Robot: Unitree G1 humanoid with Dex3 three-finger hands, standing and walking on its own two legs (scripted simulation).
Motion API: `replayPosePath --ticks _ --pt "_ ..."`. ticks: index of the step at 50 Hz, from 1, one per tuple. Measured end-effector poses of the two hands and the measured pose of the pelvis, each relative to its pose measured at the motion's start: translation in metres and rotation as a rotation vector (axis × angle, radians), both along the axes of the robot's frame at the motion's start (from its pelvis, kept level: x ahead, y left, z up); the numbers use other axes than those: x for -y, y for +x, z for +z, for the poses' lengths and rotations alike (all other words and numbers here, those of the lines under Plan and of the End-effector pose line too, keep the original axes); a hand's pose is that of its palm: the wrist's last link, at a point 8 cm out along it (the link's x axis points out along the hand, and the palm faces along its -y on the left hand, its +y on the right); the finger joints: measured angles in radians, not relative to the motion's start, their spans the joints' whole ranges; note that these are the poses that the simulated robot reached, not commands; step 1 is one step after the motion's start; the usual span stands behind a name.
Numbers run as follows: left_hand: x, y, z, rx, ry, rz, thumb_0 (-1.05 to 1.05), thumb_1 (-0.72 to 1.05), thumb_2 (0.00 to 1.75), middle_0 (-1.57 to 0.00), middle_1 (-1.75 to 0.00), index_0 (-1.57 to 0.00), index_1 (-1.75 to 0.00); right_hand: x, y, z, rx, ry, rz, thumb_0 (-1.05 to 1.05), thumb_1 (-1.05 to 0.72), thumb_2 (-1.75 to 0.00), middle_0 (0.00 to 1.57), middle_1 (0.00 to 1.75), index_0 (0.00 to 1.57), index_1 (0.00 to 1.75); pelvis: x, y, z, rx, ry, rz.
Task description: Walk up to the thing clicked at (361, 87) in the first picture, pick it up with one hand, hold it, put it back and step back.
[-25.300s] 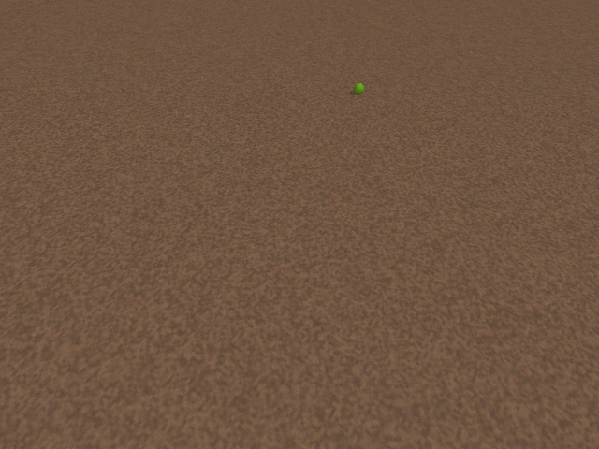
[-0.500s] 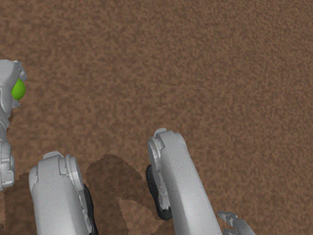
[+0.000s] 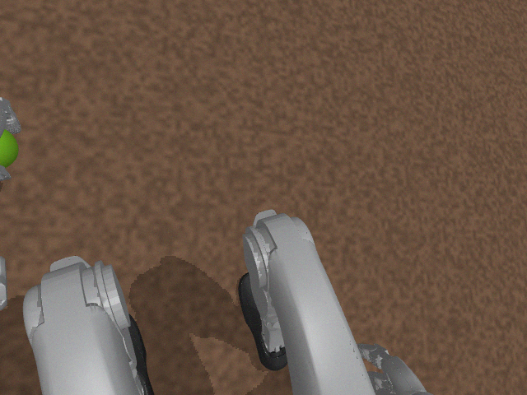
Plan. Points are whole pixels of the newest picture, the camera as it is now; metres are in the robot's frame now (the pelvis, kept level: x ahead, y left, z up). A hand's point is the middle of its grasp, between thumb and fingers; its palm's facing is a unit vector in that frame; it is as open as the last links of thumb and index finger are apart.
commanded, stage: lower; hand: left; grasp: from above
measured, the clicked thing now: out of the picture +0.50 +0.29 -0.19
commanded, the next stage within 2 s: rest in 0.20 s
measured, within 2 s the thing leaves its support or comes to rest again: neither
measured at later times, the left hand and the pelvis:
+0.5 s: hand (5, 158) +0.49 +0.28 -0.22, palm faces -0.46 -0.08 -0.89, open 8.8 cm; pelvis +0.00 +0.00 -0.02, yaw -2 degrees
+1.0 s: hand (14, 162) +0.50 +0.28 -0.25, palm faces -0.45 -0.10 -0.89, open 8.7 cm; pelvis +0.00 +0.01 -0.02, yaw -4 degrees
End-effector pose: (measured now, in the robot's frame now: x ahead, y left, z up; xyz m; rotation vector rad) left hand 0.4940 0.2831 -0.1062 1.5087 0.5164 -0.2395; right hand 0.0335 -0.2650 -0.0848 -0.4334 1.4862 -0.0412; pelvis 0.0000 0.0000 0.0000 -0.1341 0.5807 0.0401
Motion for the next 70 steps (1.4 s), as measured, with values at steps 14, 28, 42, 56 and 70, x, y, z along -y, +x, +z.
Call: replayPosePath --ticks 14,28,42,56,70 --pt "0.001 0.002 -0.034 0.01 -0.015 -0.013 -0.01 0.11 0.45 -0.69 -0.69 -0.78 -0.64 -0.001 -0.006 -0.005 -0.031 -0.012 0.031 0.0 -0.93 -0.9 0.2 0.3 0.2 0.3 -0.001 0.002 -0.015 0.014 -0.016 -0.01" --pt "0.002 0.006 -0.057 0.009 -0.023 0.011 -0.01 0.1 0.44 -0.71 -0.67 -0.8 -0.62 -0.007 -0.01 -0.006 -0.043 0.006 0.055 0.0 -0.92 -0.89 0.2 0.3 0.2 0.3 -0.002 0.005 -0.02 0.024 -0.03 -0.02" --pt "0.002 0.006 -0.076 0.008 -0.036 0.01 -0.01 0.09 0.42 -0.74 -0.65 -0.83 -0.6 -0.006 -0.017 0.004 -0.066 -0.014 0.088 0.0 -0.92 -0.89 0.2 0.3 0.2 0.3 -0.004 0.005 -0.024 0.042 -0.05 -0.033" --pt "0.004 0.008 -0.086 0.016 -0.034 0.017 -0.01 0.09 0.41 -0.75 -0.63 -0.84 -0.58 -0.012 -0.016 0.008 -0.063 0.003 0.122 0.0 -0.92 -0.9 0.2 0.3 0.2 0.3 -0.006 0.005 -0.024 0.049 -0.064 -0.042" --pt "0.006 0.009 -0.093 0.008 -0.032 0.032 -0.02 0.09 0.4 -0.76 -0.62 -0.85 -0.57 -0.018 -0.015 0.01 -0.041 0.022 0.149 0.0 -0.92 -0.9 0.2 0.3 0.2 0.3 -0.008 0.003 -0.025 0.067 -0.074 -0.047"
